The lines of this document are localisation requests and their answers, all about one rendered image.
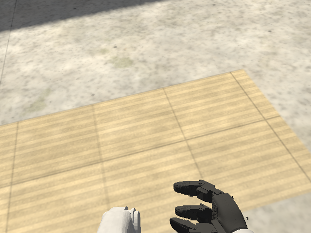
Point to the robot right hand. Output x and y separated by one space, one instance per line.
224 217

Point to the left robot thigh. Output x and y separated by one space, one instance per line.
120 220

